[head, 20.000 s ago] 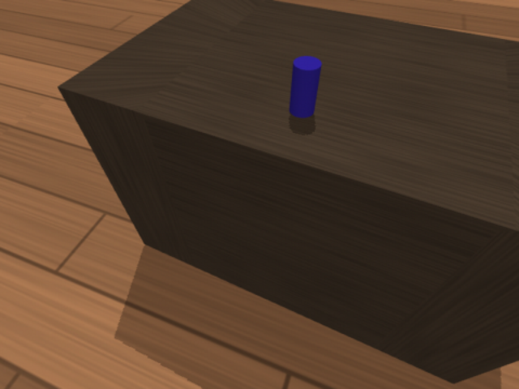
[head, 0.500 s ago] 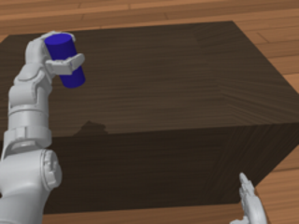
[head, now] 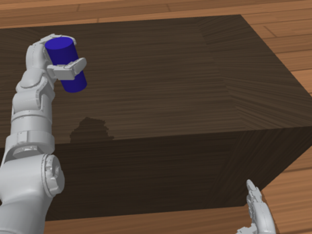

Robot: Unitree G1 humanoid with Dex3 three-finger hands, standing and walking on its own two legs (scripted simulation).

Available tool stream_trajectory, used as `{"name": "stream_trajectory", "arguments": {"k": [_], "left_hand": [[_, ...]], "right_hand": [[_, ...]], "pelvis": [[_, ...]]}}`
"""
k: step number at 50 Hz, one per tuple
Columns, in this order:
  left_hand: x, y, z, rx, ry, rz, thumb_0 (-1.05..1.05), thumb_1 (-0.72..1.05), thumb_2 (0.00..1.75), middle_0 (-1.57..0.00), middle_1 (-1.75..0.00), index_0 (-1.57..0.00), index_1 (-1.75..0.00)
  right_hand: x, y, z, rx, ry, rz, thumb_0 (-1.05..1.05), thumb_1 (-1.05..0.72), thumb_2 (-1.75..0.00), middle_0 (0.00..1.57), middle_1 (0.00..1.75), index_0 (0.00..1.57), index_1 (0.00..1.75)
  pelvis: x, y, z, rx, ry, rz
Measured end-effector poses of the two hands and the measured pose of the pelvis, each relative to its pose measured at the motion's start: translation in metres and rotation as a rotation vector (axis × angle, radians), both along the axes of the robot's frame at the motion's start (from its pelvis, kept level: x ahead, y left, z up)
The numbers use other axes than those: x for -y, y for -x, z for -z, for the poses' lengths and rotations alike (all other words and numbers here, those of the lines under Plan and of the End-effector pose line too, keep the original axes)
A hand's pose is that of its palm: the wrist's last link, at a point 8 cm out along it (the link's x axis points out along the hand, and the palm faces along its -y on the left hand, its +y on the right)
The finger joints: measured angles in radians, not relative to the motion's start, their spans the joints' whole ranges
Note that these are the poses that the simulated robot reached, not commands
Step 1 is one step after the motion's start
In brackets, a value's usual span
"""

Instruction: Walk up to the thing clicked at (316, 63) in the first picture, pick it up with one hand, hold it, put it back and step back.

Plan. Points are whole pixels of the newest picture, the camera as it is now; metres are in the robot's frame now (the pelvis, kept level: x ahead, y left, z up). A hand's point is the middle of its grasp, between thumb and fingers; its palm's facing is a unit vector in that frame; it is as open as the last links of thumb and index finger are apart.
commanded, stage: crouch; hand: left
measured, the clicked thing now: (68, 66) +0.46 +0.20 +0.21
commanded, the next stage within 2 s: lower in 0.50 s
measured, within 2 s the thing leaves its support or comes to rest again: rests again in 1.68 s
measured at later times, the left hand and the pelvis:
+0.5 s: hand (74, 60) +0.49 +0.20 +0.21, palm faces +0.14 -0.99 +0.01, open 8.5 cm; pelvis +0.00 +0.00 +0.00, yaw -1 degrees
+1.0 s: hand (84, 71) +0.52 +0.19 +0.15, palm faces +0.11 -0.99 +0.01, open 8.5 cm; pelvis +0.02 +0.01 -0.01, yaw -1 degrees
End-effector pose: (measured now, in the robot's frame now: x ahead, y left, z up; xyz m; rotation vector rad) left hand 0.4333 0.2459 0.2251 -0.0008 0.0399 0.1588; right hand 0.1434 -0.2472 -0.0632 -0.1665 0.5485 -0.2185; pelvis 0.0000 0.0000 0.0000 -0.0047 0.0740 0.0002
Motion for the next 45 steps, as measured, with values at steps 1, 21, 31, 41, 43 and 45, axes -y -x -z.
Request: {"name": "stream_trajectory", "arguments": {"k": [1, 21, 31, 41, 43, 45], "left_hand": [[0.000, -0.001, 0.001, 0.001, 0.000, 0.001, -0.01, -0.26, 1.19, -0.80, -1.17, -0.80, -1.16], [0.003, -0.027, 0.014, 0.014, 0.016, 0.015, -0.01, -0.26, 1.19, -0.79, -1.18, -0.79, -1.17], [-0.001, -0.037, 0.023, 0.021, 0.006, 0.027, -0.01, -0.26, 1.19, -0.79, -1.18, -0.79, -1.17], [-0.002, -0.051, 0.050, -0.017, 0.022, 0.026, -0.01, -0.26, 1.19, -0.79, -1.17, -0.80, -1.16], [-0.002, -0.053, 0.058, -0.024, 0.010, 0.026, -0.01, -0.26, 1.19, -0.79, -1.17, -0.80, -1.16], [-0.001, -0.055, 0.065, -0.024, 0.002, 0.029, -0.01, -0.26, 1.19, -0.79, -1.17, -0.80, -1.16]], "right_hand": [[0.000, 0.001, 0.000, -0.004, 0.001, 0.000, -0.02, 0.55, -0.06, 0.06, 0.05, 0.06, 0.05], [0.008, 0.018, 0.003, -0.070, 0.023, 0.053, -0.02, 0.55, -0.06, 0.06, 0.05, 0.06, 0.05], [0.005, 0.011, 0.003, -0.091, 0.028, 0.062, -0.02, 0.55, -0.06, 0.06, 0.05, 0.06, 0.05], [-0.005, 0.001, 0.009, -0.128, 0.005, 0.042, -0.01, 0.54, -0.06, 0.06, 0.05, 0.06, 0.05], [-0.006, -0.001, 0.010, -0.135, 0.004, 0.042, -0.01, 0.53, -0.06, 0.06, 0.05, 0.06, 0.05], [-0.005, -0.002, 0.010, -0.140, 0.008, 0.044, -0.01, 0.53, -0.06, 0.06, 0.05, 0.06, 0.05]], "pelvis": [[0.000, 0.001, 0.000, -0.002, 0.000, 0.000], [-0.001, 0.006, 0.001, -0.046, 0.008, 0.011], [-0.003, 0.000, 0.002, -0.068, 0.012, 0.015], [-0.004, -0.011, 0.004, -0.100, 0.016, 0.015], [-0.004, -0.013, 0.005, -0.106, 0.017, 0.015], [-0.005, -0.014, 0.006, -0.112, 0.018, 0.016]]}}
